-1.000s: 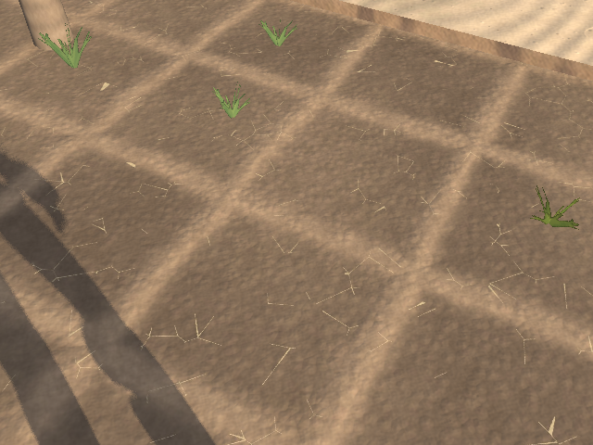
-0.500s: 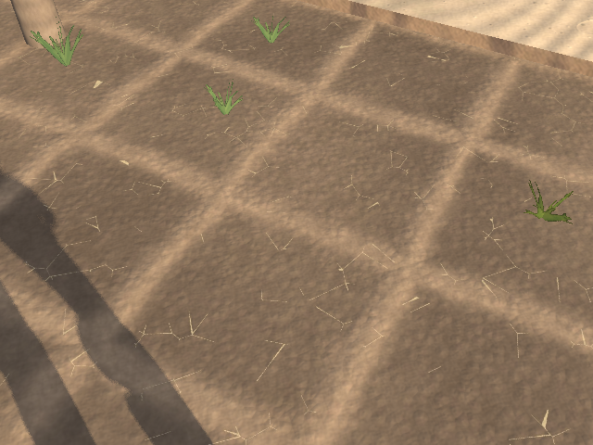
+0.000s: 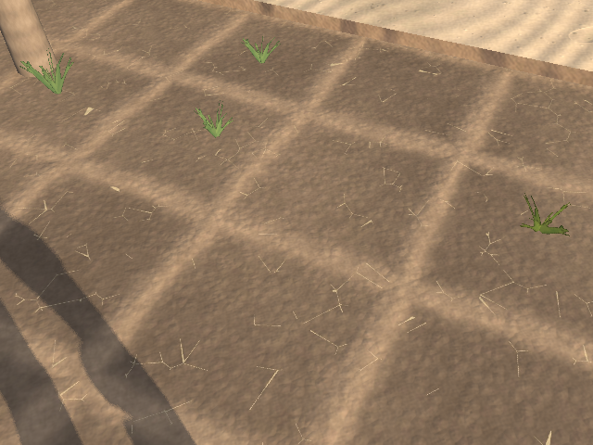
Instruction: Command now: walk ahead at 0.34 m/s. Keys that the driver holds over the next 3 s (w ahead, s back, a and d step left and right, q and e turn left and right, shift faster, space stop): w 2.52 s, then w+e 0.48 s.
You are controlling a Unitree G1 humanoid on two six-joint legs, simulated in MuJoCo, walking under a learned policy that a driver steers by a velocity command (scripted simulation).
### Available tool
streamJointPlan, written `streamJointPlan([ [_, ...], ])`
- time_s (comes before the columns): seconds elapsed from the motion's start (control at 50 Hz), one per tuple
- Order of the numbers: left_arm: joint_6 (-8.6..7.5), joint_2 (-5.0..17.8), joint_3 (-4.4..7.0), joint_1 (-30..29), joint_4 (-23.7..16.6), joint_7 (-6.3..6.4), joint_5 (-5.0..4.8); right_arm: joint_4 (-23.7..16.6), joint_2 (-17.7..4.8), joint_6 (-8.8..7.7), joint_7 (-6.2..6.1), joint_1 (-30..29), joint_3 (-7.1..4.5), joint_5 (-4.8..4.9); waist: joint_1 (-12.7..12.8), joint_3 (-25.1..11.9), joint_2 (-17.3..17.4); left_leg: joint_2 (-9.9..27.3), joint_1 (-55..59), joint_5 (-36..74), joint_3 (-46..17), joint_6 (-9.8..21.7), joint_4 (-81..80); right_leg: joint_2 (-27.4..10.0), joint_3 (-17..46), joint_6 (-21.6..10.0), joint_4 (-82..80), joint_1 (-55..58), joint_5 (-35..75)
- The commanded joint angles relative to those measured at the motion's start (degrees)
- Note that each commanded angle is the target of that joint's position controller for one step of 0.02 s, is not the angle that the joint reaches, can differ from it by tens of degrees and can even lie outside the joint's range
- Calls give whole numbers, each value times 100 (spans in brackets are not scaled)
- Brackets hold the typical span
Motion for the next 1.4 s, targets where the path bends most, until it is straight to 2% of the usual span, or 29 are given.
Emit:
streamJointPlan([
  [0.02,-176,1588,396,2207,328,-117,12,-907,-231,-303,-4,-1174,6,-1,921,639,-2157,-447,-3377,-579,439,72,1962,-2199,4022,-1202,-2453,2174,-778],
  [0.04,-242,1145,257,1824,208,-126,128,-910,-461,-398,18,-1196,-45,44,641,748,-1345,-150,-3779,-625,-104,168,3041,-2395,4376,-1301,-2475,2068,-582],
  [0.06,-280,871,190,1422,46,-137,123,-841,-442,-460,84,-1031,-44,78,421,913,-935,71,-3995,-144,-192,289,3479,-2209,3706,-1139,-2380,2008,-151],
  [0.1,-242,685,112,1040,-116,-184,71,-808,-552,-534,150,-1118,-114,2,286,890,-603,389,-4129,694,-3,367,3295,-1796,2510,-816,-2439,2055,934],
  [0.14,-127,400,19,1232,-87,-148,114,-875,-506,-521,232,-1328,-157,-42,314,735,-765,495,-3793,1085,259,281,2827,-1396,1600,-588,-2491,2000,2063],
  [0.24,-12,796,51,1196,-309,45,166,-1373,-53,-432,327,-2564,36,-55,447,923,-683,198,-2811,2105,724,-29,699,-1092,776,-623,-2857,963,2366],
  [0.34,-35,1008,183,1274,-281,70,24,-1660,-459,-428,401,-2961,-16,-5,245,987,-824,66,-2187,2357,619,226,-301,-1481,649,-562,-2773,1416,3012],
  [0.4,82,1110,246,1020,-380,54,127,-1312,-947,-436,366,-1555,-289,1,-581,-114,-1011,-374,-301,2064,838,585,-282,-1366,310,-295,-901,1699,5892],
  [0.42,103,1079,217,901,-486,35,169,-1031,-1180,-399,314,-579,-413,15,-1024,-687,-947,-113,1175,2049,537,781,-243,-1148,218,-120,377,889,5518],
  [0.44,36,449,46,1421,-626,-41,222,-865,-1749,-360,264,319,-549,-156,-896,-1699,313,1457,3432,1117,-1805,1563,-403,-371,51,185,2693,-1188,2986],
  [0.46,-132,97,-60,1572,-537,-86,85,-784,-1525,-335,298,403,-460,-162,-761,-2396,1247,2276,3808,171,-4201,2047,-1736,308,700,261,4194,-2136,-889],
  [0.48,-268,645,95,981,-728,-107,-97,-823,-1130,-372,322,-213,-334,-110,-662,-1336,907,1994,2934,-89,-3736,1694,-2009,-72,992,95,4711,-2732,-744],
  [0.5,-326,862,147,415,-910,-92,-193,-946,-863,-397,322,-776,-259,-107,-482,-588,486,1816,1924,353,-2750,1467,-2090,-382,793,-10,4624,-2801,-262],
  [0.52,-318,856,180,169,-950,-41,-147,-997,-704,-441,359,-1199,-202,-153,-249,-166,-20,1587,958,1099,-2003,1328,-2266,-653,677,-18,4247,-2512,201],
  [0.58,-82,562,246,452,-883,32,-15,-873,-471,-500,399,-1356,-136,-223,206,62,197,1102,-208,1690,-935,1209,-2691,-967,635,-1,3521,-1688,571],
  [0.66,-9,694,318,-400,-1258,54,86,-660,-803,-524,252,-907,-186,-216,144,462,67,1095,-282,1990,-570,1351,-3028,-1099,526,229,2483,-2455,1387],
  [0.76,-100,540,248,-1618,-1610,-71,78,-545,-967,-441,115,-331,-199,-146,-232,525,24,865,124,2293,-50,1074,-3012,-793,200,294,481,-2362,2804],
  [0.86,-143,612,201,-2375,-1935,-244,10,-316,-1037,-309,87,234,-239,-80,-435,657,28,1259,1206,2392,-113,1006,-2595,-634,217,176,-306,-2566,2442],
  [0.92,-190,857,281,-2059,-1960,-311,-1,-329,-1153,-212,69,119,-297,-85,-123,385,214,1406,1630,3638,-111,841,-1960,-413,78,-62,-542,-1920,1766],
  [0.96,-194,1338,532,-439,-1503,-260,14,-431,-1008,-154,77,-62,-231,-148,666,-658,182,911,1047,4868,302,560,-23,-222,-63,-401,-561,419,1840],
  [0.98,-180,1875,666,510,-1319,-222,139,-571,-574,-206,100,332,-84,-220,722,-1630,-690,321,-848,3148,619,242,2133,-1605,1802,-1050,-465,2693,1605],
  [1.0,-158,1894,646,778,-1212,-270,117,-495,-93,-347,148,732,72,-187,572,-2269,-1800,-509,-2401,-814,105,69,3529,-2434,4173,-1602,-1395,3791,633],
  [1.02,-170,1378,491,548,-1245,-266,85,-558,-784,-463,176,224,-102,-7,649,-1733,-1302,-153,-3010,-799,-406,201,4121,-2236,3978,-1317,-1633,3427,243],
  [1.04,-172,1198,422,-43,-1374,-247,72,-733,-992,-532,180,-287,-152,79,521,-932,-1012,158,-3222,-239,-210,281,4071,-2081,3112,-1099,-1750,2556,703],
  [1.06,-173,1070,373,-494,-1466,-253,115,-763,-961,-545,141,-550,-167,21,354,-541,-550,421,-2979,288,-88,272,3790,-1877,2489,-1013,-1926,1713,1332],
  [1.1,-198,817,304,-793,-1462,-293,199,-733,-742,-416,118,-474,-206,-73,9,-223,-565,716,-2342,790,-96,232,3272,-1513,1711,-912,-2295,740,1919],
  [1.18,-235,1005,356,-484,-1244,-230,161,-821,-545,-227,82,-687,-220,-126,-97,104,-509,798,-2570,1357,23,45,2513,-1375,1100,-1037,-2688,416,2485],
  [1.3,-143,1107,362,20,-1026,-80,106,-1206,-416,-292,158,-1952,-184,-151,227,398,-512,583,-2719,2980,257,-71,462,-1129,510,-805,-2854,617,2397],
  [1.4,-41,1154,397,502,-743,-46,52,-1490,-433,-351,292,-2721,-132,-89,436,633,-501,418,-2864,2834,312,47,-324,-1431,496,-779,-2610,1450,2419],
])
